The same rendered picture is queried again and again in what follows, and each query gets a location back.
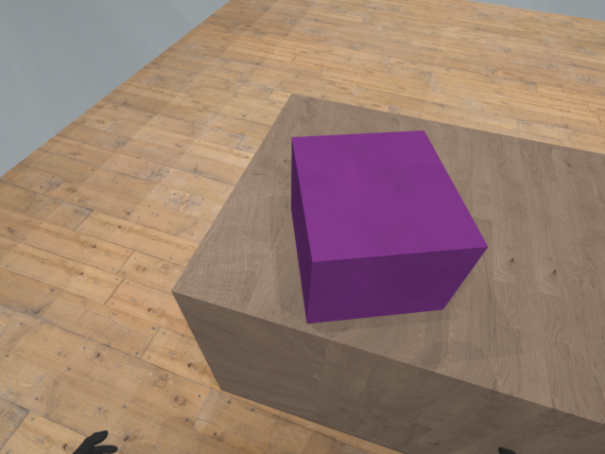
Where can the carton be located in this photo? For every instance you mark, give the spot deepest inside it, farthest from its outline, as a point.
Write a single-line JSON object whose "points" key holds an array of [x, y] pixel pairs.
{"points": [[380, 228]]}

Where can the pedestal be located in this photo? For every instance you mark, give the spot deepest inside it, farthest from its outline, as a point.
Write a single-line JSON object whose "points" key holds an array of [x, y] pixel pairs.
{"points": [[516, 359]]}

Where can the robot left hand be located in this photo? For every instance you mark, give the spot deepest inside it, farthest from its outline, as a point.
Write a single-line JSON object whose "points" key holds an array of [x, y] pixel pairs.
{"points": [[87, 447]]}

